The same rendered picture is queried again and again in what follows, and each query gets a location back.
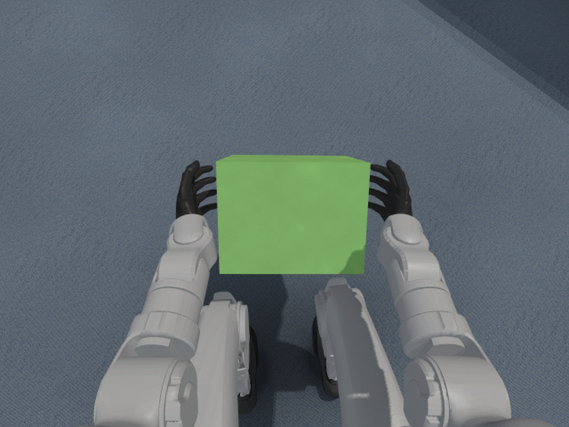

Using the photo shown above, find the robot right hand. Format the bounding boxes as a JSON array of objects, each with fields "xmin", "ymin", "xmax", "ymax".
[{"xmin": 368, "ymin": 160, "xmax": 413, "ymax": 222}]

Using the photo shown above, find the robot left upper arm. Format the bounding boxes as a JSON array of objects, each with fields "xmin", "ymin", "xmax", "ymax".
[{"xmin": 76, "ymin": 356, "xmax": 198, "ymax": 427}]

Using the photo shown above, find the robot left hand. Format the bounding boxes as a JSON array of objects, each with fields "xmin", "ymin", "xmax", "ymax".
[{"xmin": 176, "ymin": 160, "xmax": 217, "ymax": 219}]

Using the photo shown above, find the robot left forearm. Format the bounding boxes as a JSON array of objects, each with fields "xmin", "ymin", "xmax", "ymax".
[{"xmin": 93, "ymin": 214, "xmax": 217, "ymax": 423}]

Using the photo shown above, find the right robot shin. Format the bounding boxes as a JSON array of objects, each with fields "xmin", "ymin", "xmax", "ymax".
[{"xmin": 321, "ymin": 278, "xmax": 366, "ymax": 379}]

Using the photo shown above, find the carton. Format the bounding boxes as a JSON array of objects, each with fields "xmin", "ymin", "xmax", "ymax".
[{"xmin": 216, "ymin": 155, "xmax": 371, "ymax": 274}]

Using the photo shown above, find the robot right thigh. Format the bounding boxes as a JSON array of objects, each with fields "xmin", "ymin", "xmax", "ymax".
[{"xmin": 315, "ymin": 284, "xmax": 412, "ymax": 427}]

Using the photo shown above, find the robot right upper arm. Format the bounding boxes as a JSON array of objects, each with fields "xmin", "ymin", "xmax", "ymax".
[{"xmin": 404, "ymin": 354, "xmax": 556, "ymax": 427}]

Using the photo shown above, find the robot right forearm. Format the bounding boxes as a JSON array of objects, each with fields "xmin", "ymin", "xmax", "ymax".
[{"xmin": 377, "ymin": 213, "xmax": 511, "ymax": 418}]

